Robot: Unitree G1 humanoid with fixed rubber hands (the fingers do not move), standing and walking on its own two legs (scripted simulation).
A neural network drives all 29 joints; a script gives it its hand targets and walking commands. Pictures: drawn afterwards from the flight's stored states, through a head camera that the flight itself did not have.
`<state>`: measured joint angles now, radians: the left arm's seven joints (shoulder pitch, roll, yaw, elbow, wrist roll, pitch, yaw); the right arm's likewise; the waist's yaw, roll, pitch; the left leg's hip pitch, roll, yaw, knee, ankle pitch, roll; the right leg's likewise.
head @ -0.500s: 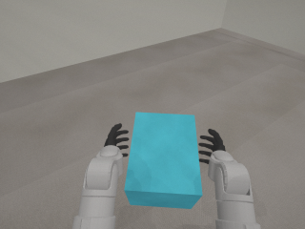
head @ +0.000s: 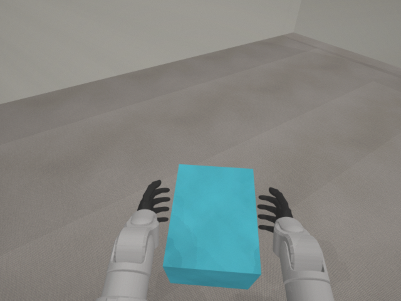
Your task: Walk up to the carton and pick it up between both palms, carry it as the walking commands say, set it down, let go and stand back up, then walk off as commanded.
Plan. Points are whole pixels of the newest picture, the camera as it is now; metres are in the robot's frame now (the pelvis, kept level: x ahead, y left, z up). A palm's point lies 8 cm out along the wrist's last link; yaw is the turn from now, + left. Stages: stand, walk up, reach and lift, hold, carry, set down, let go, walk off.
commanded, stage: hold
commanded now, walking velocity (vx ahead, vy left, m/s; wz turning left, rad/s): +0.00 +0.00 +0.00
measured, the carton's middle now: (212, 225) +0.33 +0.00 -0.06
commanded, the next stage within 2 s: set down in 0.22 s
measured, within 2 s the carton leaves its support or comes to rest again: neither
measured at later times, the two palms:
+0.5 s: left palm (147, 236) +0.23 +0.12 +0.07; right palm (296, 248) +0.23 -0.15 +0.05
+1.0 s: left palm (158, 244) +0.27 +0.12 -0.04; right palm (277, 250) +0.27 -0.15 -0.05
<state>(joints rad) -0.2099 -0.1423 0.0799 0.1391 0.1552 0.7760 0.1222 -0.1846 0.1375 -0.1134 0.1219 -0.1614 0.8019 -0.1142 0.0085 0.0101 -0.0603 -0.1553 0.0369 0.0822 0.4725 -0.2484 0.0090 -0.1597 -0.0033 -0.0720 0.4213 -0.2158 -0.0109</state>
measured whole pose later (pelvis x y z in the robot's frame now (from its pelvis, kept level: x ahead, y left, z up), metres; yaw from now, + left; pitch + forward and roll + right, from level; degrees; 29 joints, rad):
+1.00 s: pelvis -0.09 -0.02 -0.03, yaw +2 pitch +9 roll +1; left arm -0.62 -0.26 0.52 0.59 0.47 0.31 0.03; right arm -0.60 0.22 -0.56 0.59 -0.44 0.35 -0.04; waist 0.01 -0.01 0.08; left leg -0.59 -0.02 -0.05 0.64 -0.21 -0.01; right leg -0.61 0.02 0.01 0.67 -0.21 -0.02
